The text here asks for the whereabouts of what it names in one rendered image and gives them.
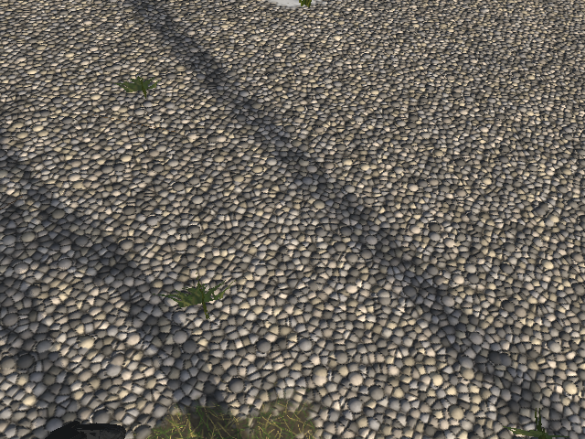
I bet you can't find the robot left hand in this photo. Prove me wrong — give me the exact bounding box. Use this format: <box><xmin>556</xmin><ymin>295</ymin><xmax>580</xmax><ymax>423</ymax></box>
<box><xmin>45</xmin><ymin>421</ymin><xmax>126</xmax><ymax>439</ymax></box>

